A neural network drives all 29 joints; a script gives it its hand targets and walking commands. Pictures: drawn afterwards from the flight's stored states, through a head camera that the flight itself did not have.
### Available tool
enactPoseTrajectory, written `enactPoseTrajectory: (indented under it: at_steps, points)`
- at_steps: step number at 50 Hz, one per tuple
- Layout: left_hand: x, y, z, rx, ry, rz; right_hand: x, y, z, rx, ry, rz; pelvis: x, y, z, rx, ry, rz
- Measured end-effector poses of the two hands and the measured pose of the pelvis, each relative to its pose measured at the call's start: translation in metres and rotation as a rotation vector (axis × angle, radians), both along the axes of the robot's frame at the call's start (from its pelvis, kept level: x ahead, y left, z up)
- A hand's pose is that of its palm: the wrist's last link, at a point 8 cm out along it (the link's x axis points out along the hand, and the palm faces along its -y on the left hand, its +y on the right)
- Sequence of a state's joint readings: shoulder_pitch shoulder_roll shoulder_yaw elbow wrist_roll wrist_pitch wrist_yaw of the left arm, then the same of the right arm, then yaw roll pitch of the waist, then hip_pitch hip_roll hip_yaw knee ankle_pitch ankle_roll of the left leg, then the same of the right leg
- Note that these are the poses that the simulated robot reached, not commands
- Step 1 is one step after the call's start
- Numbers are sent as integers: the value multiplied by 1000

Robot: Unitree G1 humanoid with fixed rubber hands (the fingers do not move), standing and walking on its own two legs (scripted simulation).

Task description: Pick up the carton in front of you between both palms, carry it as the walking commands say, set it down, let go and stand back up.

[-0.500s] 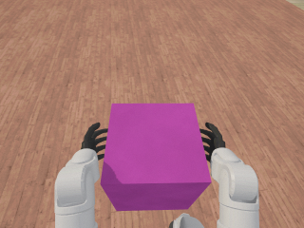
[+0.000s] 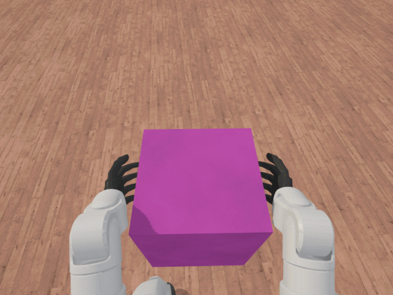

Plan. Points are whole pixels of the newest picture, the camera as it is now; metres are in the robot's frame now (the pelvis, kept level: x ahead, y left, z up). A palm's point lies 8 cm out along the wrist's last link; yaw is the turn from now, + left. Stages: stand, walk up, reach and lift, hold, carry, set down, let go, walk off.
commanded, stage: carry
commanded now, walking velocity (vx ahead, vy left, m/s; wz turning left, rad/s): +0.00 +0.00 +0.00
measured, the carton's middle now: (198, 202) +0.29 +0.00 +0.01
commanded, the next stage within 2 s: hold in 1.92 s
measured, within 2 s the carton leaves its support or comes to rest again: neither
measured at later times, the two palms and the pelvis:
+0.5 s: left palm (129, 132) +0.44 +0.15 +0.07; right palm (260, 132) +0.42 -0.15 +0.07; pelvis +0.16 +0.01 -0.02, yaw -3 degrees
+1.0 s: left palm (136, 151) +0.41 +0.14 +0.03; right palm (263, 152) +0.39 -0.16 +0.03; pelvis +0.14 +0.01 -0.02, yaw -3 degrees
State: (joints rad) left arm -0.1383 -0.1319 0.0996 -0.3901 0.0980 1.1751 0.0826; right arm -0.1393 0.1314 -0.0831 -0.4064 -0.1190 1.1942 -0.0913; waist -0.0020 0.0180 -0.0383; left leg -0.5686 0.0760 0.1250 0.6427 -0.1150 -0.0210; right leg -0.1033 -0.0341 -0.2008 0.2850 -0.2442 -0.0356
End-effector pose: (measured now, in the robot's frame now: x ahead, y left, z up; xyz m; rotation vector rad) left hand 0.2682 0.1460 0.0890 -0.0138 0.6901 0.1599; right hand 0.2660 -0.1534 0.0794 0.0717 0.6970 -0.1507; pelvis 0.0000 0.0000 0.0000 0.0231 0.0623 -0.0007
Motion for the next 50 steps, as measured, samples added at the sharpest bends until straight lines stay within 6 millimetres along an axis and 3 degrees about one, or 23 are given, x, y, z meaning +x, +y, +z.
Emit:
enactPoseTrajectory:
  at_steps: [5, 8, 13, 22, 33, 50]
  points:
    - [66, 13, -6, -32, -47, -24, 59, 13, 4, -29, -47, -27, 65, 17, -18, -24, -19, -18]
    - [94, 20, -19, -68, -4, -11, 89, 20, -2, -57, -4, -20, 88, 21, -19, -4, -12, -31]
    - [121, 21, -29, -61, 64, -16, 115, 21, -12, -56, 64, -24, 115, 24, -12, -15, -8, -37]
    - [163, 10, -13, -34, -2, -27, 153, 10, -4, -31, -2, -36, 156, 17, -16, -9, 10, -40]
    - [170, -4, -29, -12, 39, -57, 154, -4, -21, -35, 40, -46, 167, 8, -19, -13, 9, -51]
    - [143, -6, -54, 25, 21, -85, 129, -5, -45, -81, 23, -11, 143, 5, -20, -18, -26, -51]
